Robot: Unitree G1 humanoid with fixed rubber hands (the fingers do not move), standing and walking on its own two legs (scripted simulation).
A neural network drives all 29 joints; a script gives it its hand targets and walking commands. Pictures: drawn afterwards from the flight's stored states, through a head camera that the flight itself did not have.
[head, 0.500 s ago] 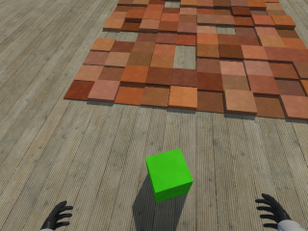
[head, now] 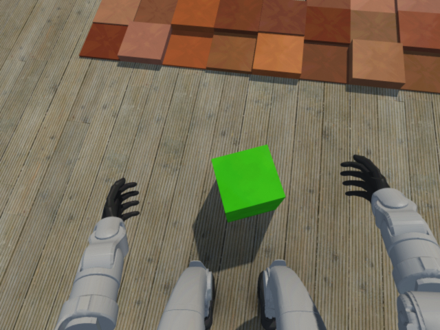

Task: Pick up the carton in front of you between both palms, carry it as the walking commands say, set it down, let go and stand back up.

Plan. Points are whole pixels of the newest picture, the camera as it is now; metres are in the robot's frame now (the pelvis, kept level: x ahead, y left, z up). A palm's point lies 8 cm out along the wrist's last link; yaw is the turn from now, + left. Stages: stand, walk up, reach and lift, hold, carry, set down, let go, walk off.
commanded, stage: reach and lift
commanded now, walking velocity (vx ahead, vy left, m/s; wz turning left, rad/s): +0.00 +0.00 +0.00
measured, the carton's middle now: (245, 186) +0.49 -0.03 -0.58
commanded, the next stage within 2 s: none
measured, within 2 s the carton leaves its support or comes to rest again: neither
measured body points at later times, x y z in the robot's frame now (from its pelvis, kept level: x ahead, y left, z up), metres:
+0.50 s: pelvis -0.06 -0.02 -0.05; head +0.27 -0.04 +0.26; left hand +0.45 +0.17 -0.15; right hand +0.54 -0.22 -0.15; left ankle +0.03 +0.13 -0.67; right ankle +0.04 -0.11 -0.67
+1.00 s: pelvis -0.04 +0.00 -0.18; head +0.32 -0.04 +0.08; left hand +0.46 +0.16 -0.35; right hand +0.52 -0.21 -0.36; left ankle +0.04 +0.14 -0.67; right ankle +0.04 -0.11 -0.67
